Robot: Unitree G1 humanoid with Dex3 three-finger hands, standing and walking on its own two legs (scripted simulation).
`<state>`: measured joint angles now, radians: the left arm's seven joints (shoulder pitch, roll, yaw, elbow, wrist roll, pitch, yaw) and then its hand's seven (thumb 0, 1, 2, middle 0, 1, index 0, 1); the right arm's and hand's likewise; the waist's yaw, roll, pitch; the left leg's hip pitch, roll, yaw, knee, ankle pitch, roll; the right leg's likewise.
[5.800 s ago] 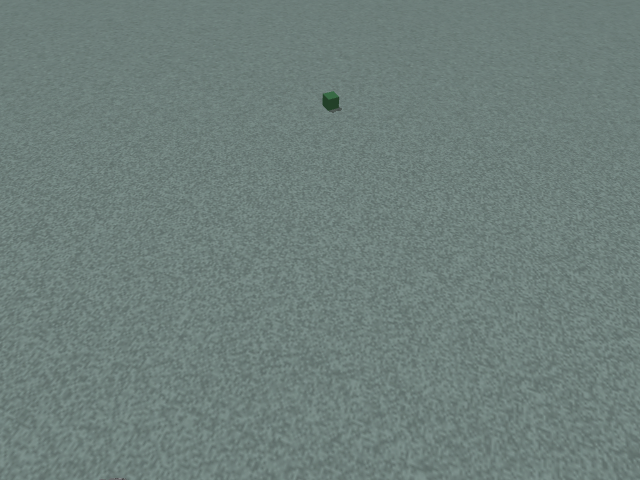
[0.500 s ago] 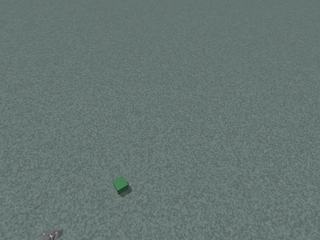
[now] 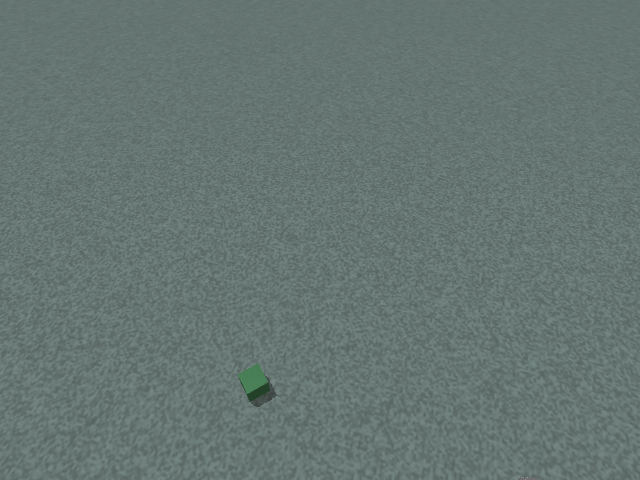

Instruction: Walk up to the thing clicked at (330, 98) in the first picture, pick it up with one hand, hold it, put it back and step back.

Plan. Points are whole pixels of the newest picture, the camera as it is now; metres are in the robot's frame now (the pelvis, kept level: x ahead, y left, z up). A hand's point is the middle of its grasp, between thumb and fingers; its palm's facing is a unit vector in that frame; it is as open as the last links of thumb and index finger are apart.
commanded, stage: walk up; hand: left
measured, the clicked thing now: (254, 382) +0.50 +0.23 -0.75
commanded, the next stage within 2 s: none
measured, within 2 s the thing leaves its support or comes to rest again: neither
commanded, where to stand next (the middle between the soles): +0.04 +0.00 m, yaw -2 degrees
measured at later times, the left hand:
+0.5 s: hand out of the picture +0.09 +0.25 -0.15, palm faces +0.00 -0.94 -0.34, open 7.4 cm
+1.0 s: hand out of the picture +0.04 +0.32 -0.18, palm faces -0.01 -0.94 -0.34, open 7.4 cm
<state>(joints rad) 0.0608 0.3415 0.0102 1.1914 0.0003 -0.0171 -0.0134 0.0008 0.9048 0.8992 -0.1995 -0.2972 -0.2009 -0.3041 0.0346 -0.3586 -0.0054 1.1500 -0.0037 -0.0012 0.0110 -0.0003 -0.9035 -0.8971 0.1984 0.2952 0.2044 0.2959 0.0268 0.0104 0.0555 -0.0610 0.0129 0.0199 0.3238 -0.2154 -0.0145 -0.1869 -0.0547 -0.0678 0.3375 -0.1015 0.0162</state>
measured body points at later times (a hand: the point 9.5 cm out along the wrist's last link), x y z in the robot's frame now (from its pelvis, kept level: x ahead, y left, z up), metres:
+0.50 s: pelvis +0.00 +0.00 +0.00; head +0.01 -0.01 +0.45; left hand +0.09 +0.29 -0.13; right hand +0.06 -0.31 -0.14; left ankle -0.02 +0.13 -0.75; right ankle +0.05 -0.13 -0.75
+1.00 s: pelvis -0.07 +0.04 -0.02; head -0.02 +0.08 +0.43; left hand +0.04 +0.37 -0.16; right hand -0.04 -0.28 -0.12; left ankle -0.08 +0.16 -0.75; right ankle -0.03 -0.12 -0.69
